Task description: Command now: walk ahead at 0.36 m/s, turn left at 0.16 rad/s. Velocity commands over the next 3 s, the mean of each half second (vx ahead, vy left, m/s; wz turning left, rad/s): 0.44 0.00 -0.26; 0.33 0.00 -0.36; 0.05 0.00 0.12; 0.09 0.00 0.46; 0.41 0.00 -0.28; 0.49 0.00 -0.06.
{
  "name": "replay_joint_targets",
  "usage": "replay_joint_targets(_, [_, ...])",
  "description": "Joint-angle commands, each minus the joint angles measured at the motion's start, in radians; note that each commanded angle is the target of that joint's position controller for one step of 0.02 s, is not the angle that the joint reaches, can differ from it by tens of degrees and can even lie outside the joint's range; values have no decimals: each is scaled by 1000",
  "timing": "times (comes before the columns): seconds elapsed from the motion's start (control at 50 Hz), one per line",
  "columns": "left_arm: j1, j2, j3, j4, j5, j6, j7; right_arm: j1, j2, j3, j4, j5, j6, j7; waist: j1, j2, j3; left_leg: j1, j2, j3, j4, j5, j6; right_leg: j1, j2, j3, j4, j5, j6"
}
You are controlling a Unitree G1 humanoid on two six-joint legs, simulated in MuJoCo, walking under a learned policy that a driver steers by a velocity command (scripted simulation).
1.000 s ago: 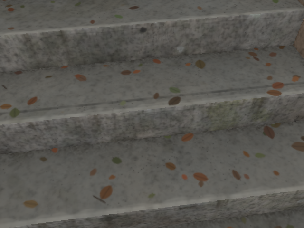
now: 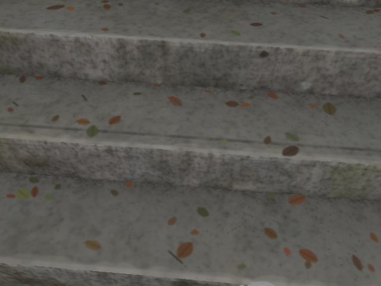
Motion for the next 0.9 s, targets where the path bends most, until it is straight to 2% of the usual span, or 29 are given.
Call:
replay_joint_targets(0.02, [-196,23,-37,-102,-10,-11,-2,9,-95,7,17,-24,-34,-7,14,38,145,48,291,-256,-254,-58,194,-351,-85,9,-71,166,-12])
replay_joint_targets(0.06, [-294,45,-33,-119,-16,11,-8,76,-107,17,29,-20,-44,-6,-29,90,127,-11,275,-190,-312,5,207,-257,-106,-61,-250,260,38])
replay_joint_targets(0.1, [-457,33,-45,-155,-13,52,-27,-21,-133,19,-15,33,-34,21,-21,110,148,-238,331,-139,-507,75,204,67,-96,-134,-512,-52,45])
replay_joint_targets(0.12, [-348,-4,-57,-111,-10,65,-53,-111,-161,18,-40,53,-39,38,40,169,166,-364,336,-61,-535,247,221,311,-73,-184,-523,-9,44])
replay_joint_targets(0.14, [-316,22,-46,-109,-19,76,-64,-117,-220,5,-34,53,-57,47,74,179,121,-328,342,-30,-478,688,238,414,-16,-212,-564,27,48])
replay_joint_targets(0.18, [-266,28,-38,-111,-12,84,-85,-53,-300,-33,-5,68,-76,43,89,178,32,105,358,45,-297,1366,219,378,70,-271,-836,-159,61])
replay_joint_targets(0.22, [-124,58,-15,-61,-19,63,-75,0,-322,-66,34,39,-67,46,94,222,-71,315,313,129,-48,1654,178,532,114,-219,-1086,-118,12])
replay_joint_targets(0.24, [71,124,4,26,-22,54,-60,117,-228,-54,27,-19,-60,60,86,68,-239,-39,234,54,179,1502,118,999,61,106,-1098,137,-108])
replay_joint_targets(0.26, [301,200,38,96,-13,61,-45,49,-203,-53,-15,-14,-40,75,217,-104,-301,-377,90,-15,412,889,82,1253,-33,513,-1451,-209,-190])
replay_joint_targets(0.28, [471,241,50,130,32,52,-24,-137,-174,-68,-30,24,-16,86,288,-244,-188,-622,-20,-167,882,373,62,1218,-164,908,-1750,-508,-213])
replay_joint_targets(0.3, [517,236,52,185,24,19,-10,-230,-152,-75,-68,66,-19,66,273,-200,-20,-787,-50,-253,1263,411,58,1076,-162,988,-1781,-665,-157])
replay_joint_targets(0.36, [157,32,11,239,1,-18,-37,-331,-107,-42,-151,51,-20,9,28,60,33,-914,-11,-253,1600,484,130,813,-137,663,-1719,-208,-86])
replay_joint_targets(0.4, [40,-39,-14,271,12,-28,-54,-310,-108,-27,-153,48,7,-3,-63,71,41,-956,54,-161,1567,457,155,708,-77,397,-1718,-19,-52])
replay_joint_targets(0.44, [64,-6,-1,286,18,-52,-54,-352,-116,-20,-158,72,8,-1,-62,29,75,-952,106,-46,1493,379,141,633,-21,224,-1745,82,-8])
replay_joint_targets(0.5, [329,14,-8,369,72,-55,-37,-522,-61,13,-191,70,-6,0,26,-85,80,-1142,87,22,1822,217,139,741,-38,330,-1773,33,-62])
replay_joint_targets(0.56, [471,-3,-23,419,92,-47,-62,-723,-81,26,-284,64,-4,-29,96,-7,55,-1226,135,64,1496,222,131,899,-50,348,-1781,4,-63])
replay_joint_targets(0.58, [493,1,-20,415,86,-54,-65,-775,-82,28,-304,69,0,-37,126,-57,68,-1190,151,83,1395,239,98,886,-53,354,-1808,38,-80])
replay_joint_targets(0.62, [427,8,-26,356,30,-56,-83,-934,-48,33,-365,57,35,-38,136,-101,99,-937,158,195,1149,101,30,696,-109,376,-1965,132,-131])
replay_joint_targets(0.64, [306,31,-28,296,8,-59,-93,-821,11,46,-357,52,51,-22,51,-170,115,-647,138,248,1108,88,16,526,-130,308,-1984,409,-149])
replay_joint_targets(0.68, [285,189,9,243,-44,-94,-84,-801,-82,12,-384,68,66,-1,6,-178,16,-463,13,320,912,-3,-42,719,-178,315,-1901,1288,-170])
replay_joint_targets(0.72, [297,270,73,259,-45,-104,-79,-685,-171,-30,-370,87,36,-16,-19,-211,-61,-391,-44,268,502,16,-7,1084,-169,261,-1691,1745,-85])
replay_joint_targets(0.74, [296,192,79,254,-11,-99,-75,-424,-222,-56,-307,70,28,-33,-72,-68,-279,-26,76,31,451,466,101,976,-108,234,-1349,1578,-1])
replay_joint_targets(0.76, [434,24,43,241,37,-94,-94,-177,-259,-64,-214,67,24,-39,-56,289,-548,450,356,-586,178,531,390,540,58,243,-1052,618,65])
replay_joint_targets(0.78, [325,104,92,300,-34,-53,-109,-82,-254,-72,-212,17,35,-38,-167,287,-321,229,427,-907,-68,116,399,345,144,328,-539,207,98])
replay_joint_targets(0.8, [235,84,98,264,-55,-50,-100,-170,-268,-82,-163,37,-8,-47,-107,165,-84,73,388,-756,-76,-85,299,200,105,316,-366,262,82])
replay_joint_targets(0.82, [207,75,99,279,-57,-48,-74,-313,-213,-83,-145,72,-33,-47,-34,79,-5,-62,376,-580,-18,22,281,152,83,275,-286,237,70])
replay_joint_targets(0.84, [146,73,97,258,-39,-43,-48,-344,-79,-48,-100,81,-35,-42,2,-57,-47,-94,368,-436,6,218,257,160,69,261,-263,215,30])
replay_joint_targets(0.86, [97,41,79,227,-16,-35,-39,-402,29,-19,-67,86,-39,-42,62,-54,-59,-143,340,-339,-2,351,225,172,40,252,-265,204,2])
replay_joint_targets(0.9, [90,-30,57,210,-15,-15,-28,-510,91,-4,-68,92,-49,-51,138,-9,-33,-211,236,-116,-71,351,156,158,17,238,-368,62,0])
Next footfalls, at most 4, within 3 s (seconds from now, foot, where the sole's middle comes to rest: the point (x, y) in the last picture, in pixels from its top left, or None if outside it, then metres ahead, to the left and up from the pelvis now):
0.22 right None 0.24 -0.13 -0.61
0.72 left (191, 234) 0.56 -0.01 -0.44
1.14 right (276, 231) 0.56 -0.25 -0.44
1.72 left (181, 241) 0.54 0.02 -0.44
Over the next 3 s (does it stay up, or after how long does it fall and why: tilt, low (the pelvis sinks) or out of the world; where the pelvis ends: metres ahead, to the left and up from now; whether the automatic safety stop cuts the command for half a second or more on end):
stays up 0.99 -0.24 0.55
